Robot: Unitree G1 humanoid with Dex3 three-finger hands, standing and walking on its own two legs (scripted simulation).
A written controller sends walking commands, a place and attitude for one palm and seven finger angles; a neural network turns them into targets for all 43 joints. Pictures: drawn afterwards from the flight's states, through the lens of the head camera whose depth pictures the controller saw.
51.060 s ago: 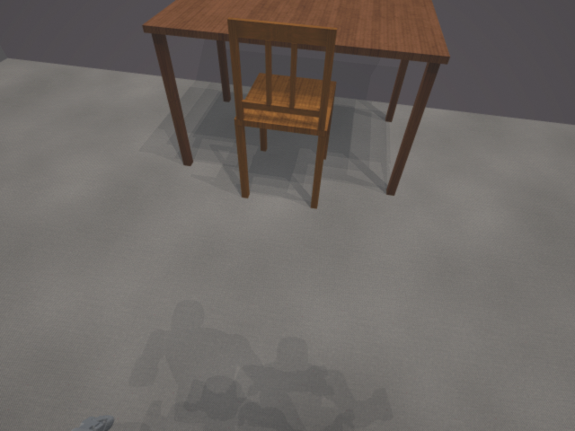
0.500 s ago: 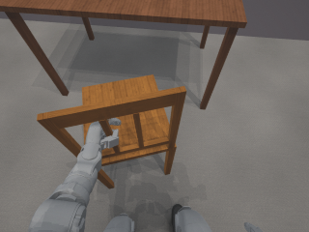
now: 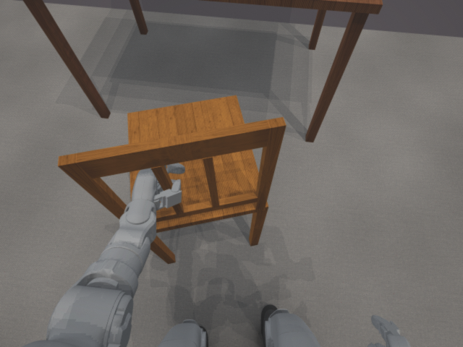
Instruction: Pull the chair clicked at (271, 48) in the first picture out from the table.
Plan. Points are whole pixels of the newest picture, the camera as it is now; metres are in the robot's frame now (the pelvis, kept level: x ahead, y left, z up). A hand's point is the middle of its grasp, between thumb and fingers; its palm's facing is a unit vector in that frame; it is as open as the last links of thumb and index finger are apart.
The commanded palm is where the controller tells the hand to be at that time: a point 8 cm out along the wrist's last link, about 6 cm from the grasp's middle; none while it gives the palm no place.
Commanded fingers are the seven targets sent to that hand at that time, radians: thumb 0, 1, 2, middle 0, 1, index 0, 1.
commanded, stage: step backward, pulling the chair out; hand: left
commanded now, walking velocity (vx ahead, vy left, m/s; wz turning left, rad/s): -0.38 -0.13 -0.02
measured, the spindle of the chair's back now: (169, 190) +0.41 +0.13 -0.10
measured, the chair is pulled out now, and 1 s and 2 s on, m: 0.47 0.63 0.63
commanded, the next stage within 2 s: stop walking, hand still on the chair in 0.40 s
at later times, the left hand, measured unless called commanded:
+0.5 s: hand (172, 237) +0.30 +0.11 -0.06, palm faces -0.05 -0.98 -0.17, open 5.2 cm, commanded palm +0.28 +0.16 -0.03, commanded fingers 0.00 0.90 0.90 -0.50 -1.45 -0.50 -1.45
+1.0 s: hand (166, 278) +0.23 +0.11 -0.05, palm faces -0.02 -0.98 -0.18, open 5.2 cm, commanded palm +0.21 +0.16 -0.03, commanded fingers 0.00 0.90 0.90 -0.50 -1.45 -0.50 -1.45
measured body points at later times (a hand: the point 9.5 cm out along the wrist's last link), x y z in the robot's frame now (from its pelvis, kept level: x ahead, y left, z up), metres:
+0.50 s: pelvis -0.08 +0.01 +0.00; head +0.01 -0.01 +0.44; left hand +0.30 +0.16 -0.04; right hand +0.00 -0.27 -0.14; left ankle -0.09 +0.15 -0.73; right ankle -0.01 -0.12 -0.73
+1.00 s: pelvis -0.07 +0.00 +0.01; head -0.04 -0.02 +0.46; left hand +0.22 +0.17 -0.04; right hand +0.02 -0.26 -0.12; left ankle -0.08 +0.15 -0.73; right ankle -0.01 -0.12 -0.73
